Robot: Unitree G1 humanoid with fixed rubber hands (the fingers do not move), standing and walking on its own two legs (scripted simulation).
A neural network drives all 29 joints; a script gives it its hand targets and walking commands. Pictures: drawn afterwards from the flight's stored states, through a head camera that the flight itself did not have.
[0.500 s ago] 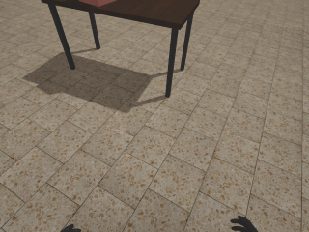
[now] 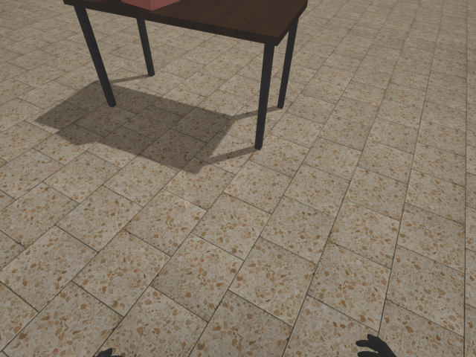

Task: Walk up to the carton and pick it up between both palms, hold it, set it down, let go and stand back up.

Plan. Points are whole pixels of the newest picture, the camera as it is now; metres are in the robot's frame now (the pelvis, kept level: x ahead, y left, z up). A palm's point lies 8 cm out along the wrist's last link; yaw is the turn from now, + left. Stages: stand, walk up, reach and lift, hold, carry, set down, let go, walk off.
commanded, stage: walk up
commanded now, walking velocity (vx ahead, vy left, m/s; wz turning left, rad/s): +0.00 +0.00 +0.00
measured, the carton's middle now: out of the picture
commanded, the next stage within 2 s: none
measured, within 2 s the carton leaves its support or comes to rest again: neither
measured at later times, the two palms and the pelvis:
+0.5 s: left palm out of the picture +0.09 +0.30 -0.10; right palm (399, 318) +0.23 -0.30 -0.09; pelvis +0.09 +0.00 -0.01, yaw -2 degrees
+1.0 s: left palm (77, 254) +0.34 +0.32 -0.06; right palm (363, 264) +0.34 -0.28 -0.11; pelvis +0.26 +0.01 +0.00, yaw -7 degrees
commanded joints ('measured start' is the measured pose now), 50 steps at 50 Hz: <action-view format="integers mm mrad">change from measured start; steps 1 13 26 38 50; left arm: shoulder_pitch -73 350 158 186 345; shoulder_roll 248 403 493 396 524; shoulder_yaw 102 156 138 124 174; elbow -45 91 15 71 73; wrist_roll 12 8 -6 4 2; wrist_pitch -59 -152 -153 -90 -146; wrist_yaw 9 3 58 -8 54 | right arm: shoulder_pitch -56 -200 -234 -69 -118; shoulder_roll -257 -332 -335 -400 -324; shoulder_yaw -92 -160 -154 -180 -134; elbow -16 -124 -102 -30 -104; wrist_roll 3 -41 -17 -8 -6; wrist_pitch -56 -29 -58 -44 -3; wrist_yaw -21 102 122 80 99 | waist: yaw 8 134 -18 1 81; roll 56 14 -18 113 -175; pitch -113 -117 -121 96 -64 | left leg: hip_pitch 90 -177 -185 -6 -514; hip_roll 106 96 80 262 -50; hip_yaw -123 -52 -55 -244 -91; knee -149 84 -135 -626 422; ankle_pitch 415 -75 187 -344 -57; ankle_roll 84 99 -21 105 4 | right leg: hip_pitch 45 322 205 -248 440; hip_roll -79 -74 -245 -69 -346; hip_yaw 63 193 300 -29 770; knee -56 -347 -207 388 -513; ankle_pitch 356 -135 421 15 -196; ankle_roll -87 -141 -201 -47 -144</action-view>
